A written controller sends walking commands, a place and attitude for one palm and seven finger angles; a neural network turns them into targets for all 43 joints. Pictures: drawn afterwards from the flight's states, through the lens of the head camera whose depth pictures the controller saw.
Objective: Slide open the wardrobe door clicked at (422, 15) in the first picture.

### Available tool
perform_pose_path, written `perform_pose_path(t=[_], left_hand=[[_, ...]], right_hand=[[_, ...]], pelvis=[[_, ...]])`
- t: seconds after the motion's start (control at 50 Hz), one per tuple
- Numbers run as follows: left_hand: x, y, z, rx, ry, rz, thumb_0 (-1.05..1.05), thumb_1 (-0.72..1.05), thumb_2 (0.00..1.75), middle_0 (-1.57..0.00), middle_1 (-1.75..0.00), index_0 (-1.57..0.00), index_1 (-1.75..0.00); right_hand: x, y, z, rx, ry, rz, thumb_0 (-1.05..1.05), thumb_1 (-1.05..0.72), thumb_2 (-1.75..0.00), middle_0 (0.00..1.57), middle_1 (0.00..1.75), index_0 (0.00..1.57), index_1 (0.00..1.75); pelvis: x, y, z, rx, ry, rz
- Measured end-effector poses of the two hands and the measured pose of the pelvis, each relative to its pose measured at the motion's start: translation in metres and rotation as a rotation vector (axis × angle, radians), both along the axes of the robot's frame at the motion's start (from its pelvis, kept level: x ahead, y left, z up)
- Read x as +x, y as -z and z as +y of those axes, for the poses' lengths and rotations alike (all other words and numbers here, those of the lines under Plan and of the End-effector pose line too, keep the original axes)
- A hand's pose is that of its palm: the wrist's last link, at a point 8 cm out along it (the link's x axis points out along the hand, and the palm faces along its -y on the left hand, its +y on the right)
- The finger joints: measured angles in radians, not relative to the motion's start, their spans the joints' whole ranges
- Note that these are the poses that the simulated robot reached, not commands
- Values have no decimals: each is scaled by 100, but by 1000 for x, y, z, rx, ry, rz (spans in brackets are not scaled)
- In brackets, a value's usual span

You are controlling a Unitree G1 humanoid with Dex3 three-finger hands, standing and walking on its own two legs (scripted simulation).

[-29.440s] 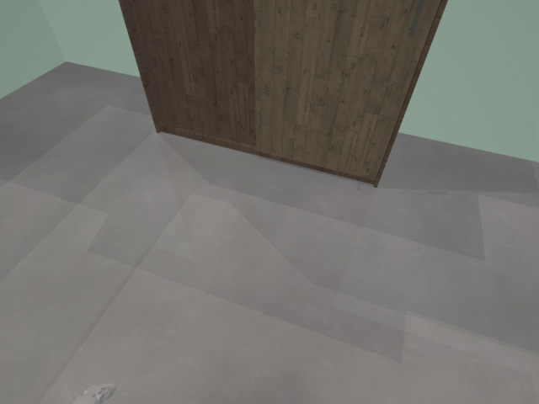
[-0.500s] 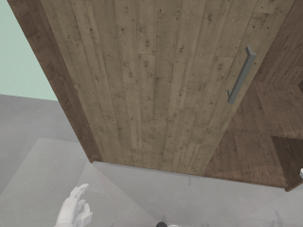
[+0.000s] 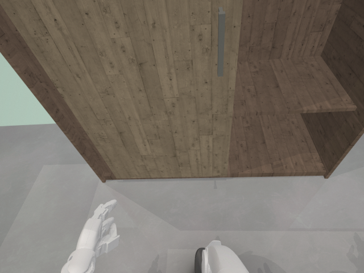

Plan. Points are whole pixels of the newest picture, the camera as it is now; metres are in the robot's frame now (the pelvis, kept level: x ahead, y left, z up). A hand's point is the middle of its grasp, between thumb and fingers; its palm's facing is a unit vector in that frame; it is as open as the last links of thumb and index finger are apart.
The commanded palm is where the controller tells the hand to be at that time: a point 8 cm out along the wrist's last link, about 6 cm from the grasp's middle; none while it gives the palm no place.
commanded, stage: stop stepping back and stand still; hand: right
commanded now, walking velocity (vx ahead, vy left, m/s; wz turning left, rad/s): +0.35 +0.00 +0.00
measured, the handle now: (220, 44) +0.69 -0.14 +0.14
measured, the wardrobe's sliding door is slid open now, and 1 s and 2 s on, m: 0.56 0.56 0.56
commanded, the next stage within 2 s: let the arm hang, fingers relaxed in 1.26 s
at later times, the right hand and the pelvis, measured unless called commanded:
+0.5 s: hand out of the picture +0.02 -0.38 +0.24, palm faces +0.40 +0.80 -0.45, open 7.4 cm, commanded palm -0.02 -0.43 +0.21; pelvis -0.17 -0.14 +0.01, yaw +2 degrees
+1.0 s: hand out of the picture -0.08 -0.45 +0.22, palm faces +0.46 +0.76 -0.46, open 7.4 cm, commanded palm -0.13 -0.48 +0.21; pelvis -0.28 -0.18 +0.03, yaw +2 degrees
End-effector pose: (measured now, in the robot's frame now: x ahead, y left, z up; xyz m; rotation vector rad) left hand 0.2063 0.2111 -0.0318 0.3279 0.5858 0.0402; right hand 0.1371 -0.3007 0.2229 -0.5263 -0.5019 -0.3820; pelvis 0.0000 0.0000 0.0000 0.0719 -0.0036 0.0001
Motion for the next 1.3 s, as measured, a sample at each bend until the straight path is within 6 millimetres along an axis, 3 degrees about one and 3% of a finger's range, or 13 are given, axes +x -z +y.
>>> perform_pose_path(t=[0.08,0.2,0.28,0.36,0.44,0.52,0.62,0.68,0.74,0.86,0.98,1.16,1.3], left_hand=[[-30,5,-32,5,-18,70,1,90,90,-20,-29,-21,-30],[-85,9,-81,-34,-64,35,1,90,90,-20,-29,-21,-30],[-138,-10,-107,-77,-77,86,1,90,89,-20,-30,-21,-30],[-179,-26,-115,-69,-101,106,1,90,89,-20,-30,-21,-30],[-199,-5,-109,-30,-136,74,1,90,89,-20,-30,-21,-31],[-228,11,-116,3,-187,127,1,90,90,-20,-30,-21,-30],[-268,19,-135,2,-229,85,1,90,90,-20,-29,-21,-30],[-296,11,-153,-35,-208,127,1,91,90,-20,-29,-20,-30],[-316,1,-166,-55,-175,163,1,90,90,-20,-29,-21,-30],[-322,1,-172,-102,-152,123,1,90,90,-20,-30,-21,-30],[-327,18,-161,-109,-185,130,1,90,90,-20,-30,-21,-30],[-343,17,-158,10,-230,114,1,90,90,-20,-29,-20,-30],[-342,18,-182,-92,-190,123,1,90,90,-20,-29,-20,-30]], right_hand=[[-28,2,-33,31,0,-40,1,-89,-90,22,30,21,31],[-24,29,-102,175,82,17,1,-89,-90,21,30,21,30],[-41,21,-96,213,-11,108,1,-90,-90,21,30,20,30],[-88,-10,-79,147,-139,141,2,-90,-90,21,30,20,30],[-142,-23,-90,-74,-139,78,1,-89,-90,22,30,21,30],[-156,-21,-141,-59,-47,-14,1,-88,-90,22,30,22,31],[-162,18,-196,103,85,64,1,-89,-90,21,30,21,30],[-176,26,-189,169,48,134,1,-90,-90,21,30,20,30],[-197,13,-164,194,-35,138,2,-90,-90,21,30,20,30],[-238,-26,-150,-28,-36,134,1,-89,-90,22,30,21,30],[-255,-16,-181,-18,82,181,1,-89,-90,22,30,21,31],[-249,33,-200,156,88,215,1,-89,-90,21,30,21,30],[-234,-5,-185,-5,21,175,2,-89,-90,22,30,21,30]], pelvis=[[-20,-3,-30,10,-14,-43],[-66,-3,-73,5,-13,-89],[-98,-29,-85,12,-27,-91],[-122,-47,-103,44,-7,-60],[-151,-18,-121,-46,-50,-14],[-174,-10,-144,-15,-24,-41],[-204,-2,-170,-4,-39,-82],[-219,-17,-173,-5,-49,-97],[-232,-32,-175,8,-48,-90],[-259,-34,-168,-37,-16,-25],[-280,-28,-179,-52,-35,-17],[-277,-16,-204,-64,-18,-39],[-272,-26,-198,-60,-34,-42]])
